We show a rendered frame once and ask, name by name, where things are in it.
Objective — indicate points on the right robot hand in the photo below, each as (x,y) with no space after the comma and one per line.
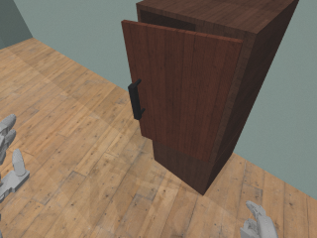
(262,228)

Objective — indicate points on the handle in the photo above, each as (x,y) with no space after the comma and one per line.
(135,100)

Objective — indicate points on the cupboard door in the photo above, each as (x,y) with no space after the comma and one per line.
(185,81)

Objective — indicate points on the left robot hand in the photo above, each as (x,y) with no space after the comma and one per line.
(14,179)

